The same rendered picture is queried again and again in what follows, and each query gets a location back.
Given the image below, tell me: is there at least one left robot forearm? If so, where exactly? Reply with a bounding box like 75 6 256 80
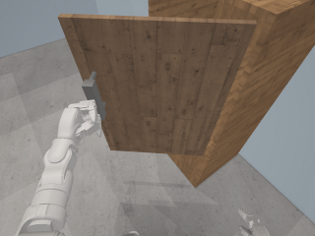
15 138 79 236

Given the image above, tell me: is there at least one left robot hand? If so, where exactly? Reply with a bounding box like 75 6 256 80
57 99 102 145

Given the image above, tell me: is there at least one handle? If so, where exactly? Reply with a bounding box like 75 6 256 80
82 71 106 121

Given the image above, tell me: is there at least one cupboard door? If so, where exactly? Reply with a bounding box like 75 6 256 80
57 14 257 156

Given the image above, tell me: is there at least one right robot hand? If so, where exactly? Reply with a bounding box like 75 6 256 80
237 207 270 236

